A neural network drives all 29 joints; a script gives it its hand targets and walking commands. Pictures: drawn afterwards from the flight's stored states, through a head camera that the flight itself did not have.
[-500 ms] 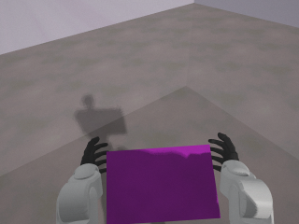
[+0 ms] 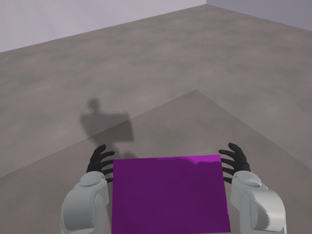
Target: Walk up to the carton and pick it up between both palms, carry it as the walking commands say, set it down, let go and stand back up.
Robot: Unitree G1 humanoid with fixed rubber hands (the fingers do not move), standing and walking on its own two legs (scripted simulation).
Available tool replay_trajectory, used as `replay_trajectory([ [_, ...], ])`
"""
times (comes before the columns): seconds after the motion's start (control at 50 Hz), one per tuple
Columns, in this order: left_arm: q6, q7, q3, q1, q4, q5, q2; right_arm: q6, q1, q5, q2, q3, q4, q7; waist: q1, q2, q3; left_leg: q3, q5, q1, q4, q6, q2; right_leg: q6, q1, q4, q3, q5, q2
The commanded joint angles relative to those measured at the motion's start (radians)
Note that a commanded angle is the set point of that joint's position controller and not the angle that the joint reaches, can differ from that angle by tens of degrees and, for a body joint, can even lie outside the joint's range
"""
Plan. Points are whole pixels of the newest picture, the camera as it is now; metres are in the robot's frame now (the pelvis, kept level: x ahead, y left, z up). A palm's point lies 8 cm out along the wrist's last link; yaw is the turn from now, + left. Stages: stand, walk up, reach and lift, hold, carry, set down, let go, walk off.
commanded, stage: carry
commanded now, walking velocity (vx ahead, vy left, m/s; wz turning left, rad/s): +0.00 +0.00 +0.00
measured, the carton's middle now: (167, 190) +0.27 -0.01 -0.01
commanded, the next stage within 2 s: hold in 1.94 s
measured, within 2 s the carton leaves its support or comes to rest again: neither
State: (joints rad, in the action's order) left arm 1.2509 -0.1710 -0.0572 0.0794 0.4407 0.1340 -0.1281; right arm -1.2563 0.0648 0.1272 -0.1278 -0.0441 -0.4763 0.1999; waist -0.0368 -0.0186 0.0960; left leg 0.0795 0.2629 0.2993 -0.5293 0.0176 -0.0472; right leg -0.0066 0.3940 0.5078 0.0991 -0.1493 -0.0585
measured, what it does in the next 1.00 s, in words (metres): stands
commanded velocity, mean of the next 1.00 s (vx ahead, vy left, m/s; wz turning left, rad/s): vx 0.00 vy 0.00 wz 0.00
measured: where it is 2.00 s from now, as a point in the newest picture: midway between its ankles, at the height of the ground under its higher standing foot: outside the picture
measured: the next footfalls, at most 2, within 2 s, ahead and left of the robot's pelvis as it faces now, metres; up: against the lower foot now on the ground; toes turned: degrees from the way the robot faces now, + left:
none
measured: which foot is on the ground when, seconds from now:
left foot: down 0.00-1.00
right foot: down 0.00-1.00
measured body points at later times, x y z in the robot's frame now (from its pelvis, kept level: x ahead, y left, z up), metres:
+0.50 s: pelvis -0.02 +0.00 +0.00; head -0.04 -0.01 +0.45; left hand +0.25 +0.16 +0.08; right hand +0.25 -0.16 +0.07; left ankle +0.01 +0.13 -0.73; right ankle +0.07 -0.12 -0.73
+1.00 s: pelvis -0.01 -0.01 +0.00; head -0.03 -0.02 +0.45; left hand +0.26 +0.15 +0.06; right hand +0.26 -0.17 +0.05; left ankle +0.01 +0.13 -0.73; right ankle +0.07 -0.12 -0.73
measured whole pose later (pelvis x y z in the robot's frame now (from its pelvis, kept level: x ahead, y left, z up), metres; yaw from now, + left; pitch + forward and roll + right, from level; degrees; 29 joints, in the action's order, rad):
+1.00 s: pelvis -0.01 -0.01 +0.00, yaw +0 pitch +2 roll +1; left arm 1.00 -0.16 -0.10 0.10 0.16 0.14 -0.13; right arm -1.00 0.10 0.13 -0.13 -0.09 -0.17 0.17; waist -0.01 -0.02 0.10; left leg 0.08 0.24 0.30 -0.52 0.03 -0.05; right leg -0.02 0.40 0.50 0.10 -0.13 -0.06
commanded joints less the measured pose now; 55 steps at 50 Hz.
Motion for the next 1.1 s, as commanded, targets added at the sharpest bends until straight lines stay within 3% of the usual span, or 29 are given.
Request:
replay_trajectory([
  [0.0,-0.038,0.245,0.613,0.415,0.149,-0.397,-0.937,0.031,0.538,-0.483,-1.004,0.72,-0.131,-0.281,0.032,0.098,0.19,-0.074,0.088,0.103,0.076,-0.031,-0.075,0.005,-0.199,-0.108,-0.11,-0.121,-0.098],
  [0.08,-0.033,0.246,0.639,0.478,0.15,-0.41,-0.965,0.028,0.511,-0.466,-0.98,0.672,-0.098,-0.288,0.028,-0.037,0.204,-0.071,0.084,0.023,0.117,-0.033,-0.063,0.0,-0.137,-0.156,-0.154,-0.204,-0.133],
  [0.14,-0.026,0.254,0.611,0.424,0.126,-0.41,-0.931,0.026,0.509,-0.445,-0.949,0.67,-0.112,-0.273,0.03,0.114,0.167,-0.062,0.133,0.026,0.075,-0.031,-0.056,0.016,-0.062,-0.214,-0.171,-0.298,-0.111],
  [0.18,-0.015,0.255,0.608,0.393,0.073,-0.407,-0.935,0.024,0.531,-0.438,-0.925,0.658,-0.132,-0.263,0.026,0.051,0.174,-0.093,0.12,0.028,0.12,-0.05,-0.083,0.011,-0.06,-0.163,-0.124,-0.244,-0.088],
  [0.26,-0.088,0.261,0.543,0.484,-0.043,-0.36,-0.832,0.085,0.393,-0.332,-0.855,0.489,0.195,-0.281,0.029,-0.048,0.159,-0.101,0.121,0.058,0.148,-0.044,-0.082,0.012,-0.089,-0.147,-0.151,-0.184,-0.111],
  [0.3,-0.088,0.264,0.65,0.526,0.176,-0.44,-0.983,0.098,0.596,-0.461,-0.996,0.671,-0.155,-0.283,0.03,0.025,0.149,-0.098,0.161,0.067,0.151,-0.046,-0.079,0.024,-0.068,-0.104,-0.084,-0.21,-0.07],
  [0.36,-0.104,0.265,0.504,0.44,-0.122,-0.336,-0.857,0.118,0.503,-0.334,-0.847,0.52,0.12,-0.271,0.033,0.056,0.18,-0.135,0.061,0.081,0.178,-0.066,-0.122,0.023,-0.137,-0.049,-0.046,-0.054,-0.049],
  [0.44,-0.143,0.255,0.589,0.468,0.078,-0.399,-0.962,0.149,0.583,-0.456,-0.967,0.654,-0.082,-0.275,0.037,0.048,0.174,-0.1,0.155,0.086,0.132,-0.044,-0.075,0.008,-0.102,-0.13,-0.133,-0.203,-0.098],
  [0.46,-0.16,0.246,0.476,0.474,-0.12,-0.32,-0.809,0.162,0.459,-0.323,-0.82,0.471,0.208,-0.265,0.032,0.05,0.198,-0.072,0.085,0.028,0.104,-0.041,-0.059,0.01,-0.072,-0.134,-0.133,-0.21,-0.103],
  [0.5,-0.162,0.249,0.626,0.453,0.128,-0.421,-0.966,0.167,0.517,-0.436,-0.965,0.647,-0.096,-0.267,0.031,0.039,0.248,-0.119,0.011,0.028,0.14,-0.053,-0.099,0.009,-0.146,-0.052,-0.059,-0.043,-0.065],
  [0.54,-0.178,0.249,0.549,0.499,-0.012,-0.367,-0.885,0.177,0.477,-0.365,-0.889,0.54,0.108,-0.268,0.033,0.044,0.284,-0.075,-0.061,-0.05,0.081,-0.035,-0.089,-0.014,-0.136,-0.059,-0.098,0.096,-0.089],
  [0.56,-0.15,0.243,0.667,0.476,0.182,-0.445,-1.006,0.156,0.53,-0.468,-0.997,0.682,-0.154,-0.27,0.034,-0.017,0.291,-0.089,-0.069,-0.021,0.089,-0.043,-0.078,-0.015,-0.154,-0.039,-0.086,0.126,-0.09],
  [0.58,-0.172,0.247,0.423,0.378,-0.169,-0.26,-0.747,0.181,0.408,-0.275,-0.747,0.428,0.197,-0.272,0.034,0.014,0.231,-0.07,0.024,0.017,0.086,-0.04,-0.059,-0.014,-0.146,-0.078,-0.128,0.039,-0.1],
  [0.6,-0.191,0.246,0.447,0.403,-0.228,-0.272,-0.758,0.188,0.36,-0.264,-0.769,0.441,0.35,-0.271,0.03,0.028,0.212,-0.065,-0.013,-0.021,0.068,-0.038,-0.079,-0.014,-0.117,-0.083,-0.134,0.069,-0.105],
  [0.66,-0.186,0.242,0.705,0.496,0.279,-0.477,-1.015,0.19,0.526,-0.49,-1.009,0.709,-0.208,-0.263,0.03,-0.012,0.234,-0.105,-0.025,-0.006,0.1,-0.051,-0.077,-0.014,-0.122,-0.055,-0.109,0.041,-0.096],
  [0.7,-0.194,0.234,0.466,0.387,-0.171,-0.284,-0.794,0.196,0.424,-0.303,-0.788,0.483,0.216,-0.265,0.031,0.042,0.266,-0.079,-0.082,-0.004,0.08,-0.043,-0.09,-0.009,-0.169,-0.024,-0.068,0.157,-0.076],
  [0.72,-0.197,0.234,0.611,0.479,0.081,-0.381,-0.902,0.192,0.454,-0.382,-0.9,0.589,0.015,-0.266,0.026,0.008,0.271,-0.073,-0.054,-0.027,0.067,-0.039,-0.077,-0.017,-0.148,-0.064,-0.1,0.154,-0.096],
  [0.76,-0.221,0.257,0.467,0.384,-0.202,-0.291,-0.816,0.23,0.472,-0.298,-0.789,0.503,0.169,-0.265,0.029,0.092,0.22,-0.097,-0.077,0.03,0.08,-0.058,-0.082,-0.004,-0.173,-0.049,-0.091,0.161,-0.096],
  [0.78,-0.223,0.247,0.551,0.43,0.026,-0.365,-0.885,0.224,0.544,-0.407,-0.881,0.622,-0.036,-0.263,0.03,0.115,0.209,-0.081,-0.034,-0.002,0.075,-0.041,-0.072,-0.006,-0.131,-0.068,-0.102,0.112,-0.093],
  [0.8,-0.213,0.236,0.542,0.424,-0.035,-0.343,-0.868,0.21,0.473,-0.38,-0.852,0.56,0.068,-0.265,0.031,-0.04,0.187,-0.087,-0.03,-0.008,0.118,-0.04,-0.086,-0.007,-0.102,-0.058,-0.103,0.049,-0.092],
  [0.84,-0.225,0.238,0.471,0.372,-0.184,-0.281,-0.773,0.229,0.408,-0.317,-0.786,0.481,0.246,-0.271,0.036,0.012,0.19,-0.09,0.065,0.016,0.106,-0.046,-0.071,-0.006,-0.11,-0.104,-0.128,-0.082,-0.095],
  [0.88,-0.279,0.242,0.547,0.498,-0.01,-0.352,-0.843,0.276,0.481,-0.359,-0.842,0.513,0.122,-0.279,0.034,-0.047,0.221,-0.096,-0.003,-0.027,0.137,-0.046,-0.093,0.0,-0.114,-0.047,-0.067,-0.004,-0.071],
  [0.9,-0.292,0.247,0.442,0.46,-0.246,-0.263,-0.767,0.291,0.468,-0.266,-0.753,0.421,0.31,-0.28,0.033,0.039,0.22,-0.103,0.015,-0.013,0.106,-0.059,-0.092,-0.003,-0.1,-0.086,-0.079,-0.025,-0.073],
  [0.96,-0.3,0.236,0.5,0.45,-0.087,-0.339,-0.846,0.308,0.514,-0.357,-0.814,0.505,0.089,-0.262,0.033,0.081,0.204,-0.073,0.048,-0.017,0.092,-0.046,-0.059,0.001,-0.102,-0.142,-0.128,-0.139,-0.09],
  [0.98,-0.319,0.24,0.395,0.436,-0.294,-0.256,-0.755,0.318,0.489,-0.277,-0.736,0.415,0.318,-0.264,0.034,0.058,0.181,-0.069,0.06,0.004,0.082,-0.047,-0.051,-0.008,-0.088,-0.167,-0.139,-0.2,-0.102],
  [1.0,-0.31,0.237,0.52,0.438,-0.068,-0.33,-0.839,0.314,0.489,-0.349,-0.822,0.536,0.097,-0.258,0.031,0.061,0.191,-0.059,0.03,-0.036,0.06,-0.046,-0.044,-0.011,-0.065,-0.18,-0.153,-0.182,-0.113],
  [1.02,-0.329,0.249,0.39,0.353,-0.365,-0.224,-0.731,0.34,0.435,-0.248,-0.712,0.411,0.349,-0.272,0.031,0.02,0.206,-0.083,0.025,-0.005,0.089,-0.059,-0.065,-0.008,-0.12,-0.129,-0.127,-0.107,-0.101],
  [1.06,-0.348,0.235,0.562,0.519,0.079,-0.361,-0.849,0.343,0.512,-0.379,-0.859,0.57,0.017,-0.266,0.032,0.02,0.225,-0.081,0.002,-0.018,0.081,-0.046,-0.062,0.001,-0.12,-0.114,-0.105,0.02,-0.1],
  [1.08,-0.365,0.235,0.421,0.484,-0.201,-0.27,-0.732,0.363,0.449,-0.279,-0.76,0.418,0.326,-0.269,0.032,0.043,0.254,-0.089,-0.004,-0.045,0.088,-0.047,-0.075,-0.01,-0.143,-0.089,-0.092,-0.007,-0.088],
])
